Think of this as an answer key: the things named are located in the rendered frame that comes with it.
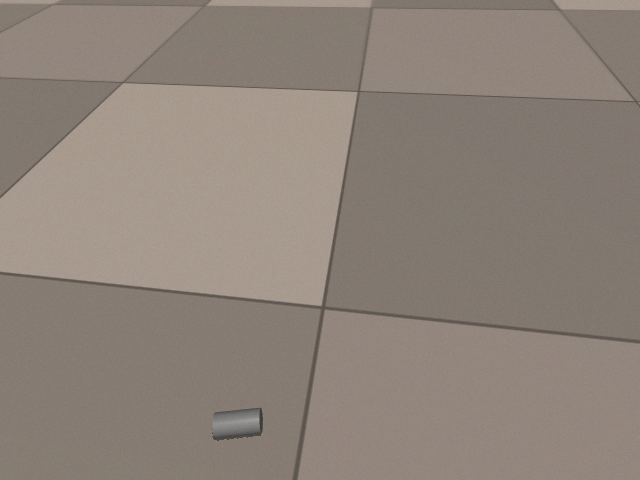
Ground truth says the can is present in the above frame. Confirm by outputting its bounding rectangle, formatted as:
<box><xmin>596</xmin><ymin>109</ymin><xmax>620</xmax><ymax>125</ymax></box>
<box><xmin>212</xmin><ymin>408</ymin><xmax>263</xmax><ymax>438</ymax></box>

